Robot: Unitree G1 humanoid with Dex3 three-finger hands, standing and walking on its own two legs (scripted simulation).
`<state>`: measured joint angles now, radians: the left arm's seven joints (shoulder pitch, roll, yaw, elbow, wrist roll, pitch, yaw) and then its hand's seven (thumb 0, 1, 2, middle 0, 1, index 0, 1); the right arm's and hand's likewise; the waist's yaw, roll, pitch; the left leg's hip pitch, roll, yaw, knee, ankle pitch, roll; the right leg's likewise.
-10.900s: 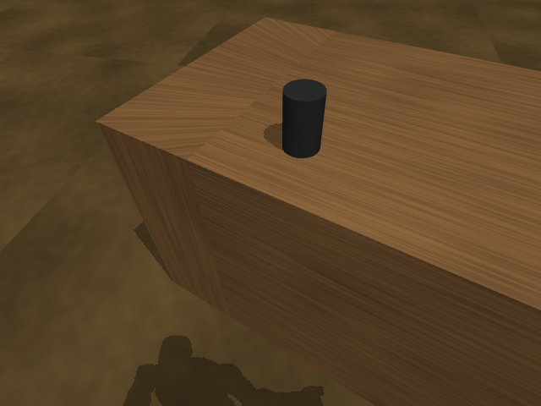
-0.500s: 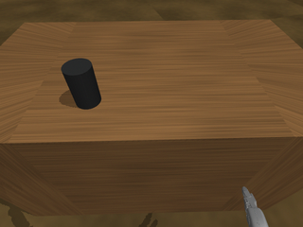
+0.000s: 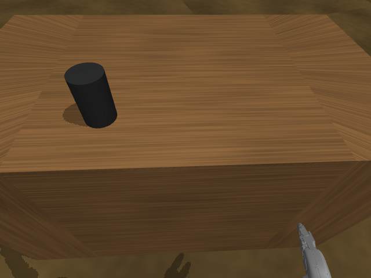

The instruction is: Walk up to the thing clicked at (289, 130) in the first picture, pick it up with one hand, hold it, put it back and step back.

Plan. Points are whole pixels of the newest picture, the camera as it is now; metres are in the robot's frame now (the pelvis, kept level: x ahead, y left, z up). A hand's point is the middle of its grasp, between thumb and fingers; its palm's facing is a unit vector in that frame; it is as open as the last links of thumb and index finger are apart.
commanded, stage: go down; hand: left
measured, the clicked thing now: (93, 96) +0.53 +0.21 +0.11
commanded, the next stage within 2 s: approach in 0.66 s
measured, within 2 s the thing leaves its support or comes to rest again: neither
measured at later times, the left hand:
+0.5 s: hand out of the picture +0.41 +0.40 +0.23, palm faces +0.23 -0.97 +0.00, open 17.7 cm
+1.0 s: hand out of the picture +0.42 +0.39 +0.20, palm faces +0.21 -0.98 -0.01, open 17.7 cm
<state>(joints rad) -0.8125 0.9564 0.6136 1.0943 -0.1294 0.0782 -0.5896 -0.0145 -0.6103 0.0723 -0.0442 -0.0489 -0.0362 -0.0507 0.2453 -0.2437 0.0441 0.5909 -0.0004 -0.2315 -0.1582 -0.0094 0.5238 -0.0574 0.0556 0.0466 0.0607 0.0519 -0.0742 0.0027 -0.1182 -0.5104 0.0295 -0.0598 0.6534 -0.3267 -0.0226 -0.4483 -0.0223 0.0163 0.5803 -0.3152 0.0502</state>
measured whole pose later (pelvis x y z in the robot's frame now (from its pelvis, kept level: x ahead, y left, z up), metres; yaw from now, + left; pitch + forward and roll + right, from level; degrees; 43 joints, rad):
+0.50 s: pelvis +0.00 +0.01 +0.00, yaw -1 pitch +13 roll -2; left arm -0.91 1.04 0.61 1.19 -0.09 0.07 -0.57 -0.01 -0.61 0.07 -0.05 -0.06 -0.04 -0.06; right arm 0.25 -0.24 0.05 0.56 0.00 -0.23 -0.15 -0.01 0.52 -0.06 0.06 0.05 0.06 0.05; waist -0.10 0.01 -0.13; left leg -0.56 0.04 -0.05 0.69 -0.35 -0.02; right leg -0.49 -0.02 0.02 0.59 -0.32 0.05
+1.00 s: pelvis +0.01 +0.01 -0.01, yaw +0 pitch +13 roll -2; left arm -0.86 0.96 0.56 1.16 -0.12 0.04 -0.56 -0.01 -0.61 0.08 -0.05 -0.06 -0.03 -0.08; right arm 0.28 -0.23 0.07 0.52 0.00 -0.21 -0.13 -0.01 0.53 -0.06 0.05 0.05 0.06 0.05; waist -0.08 0.00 -0.14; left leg -0.59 0.03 -0.06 0.72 -0.36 -0.02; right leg -0.52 -0.02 0.02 0.63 -0.34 0.06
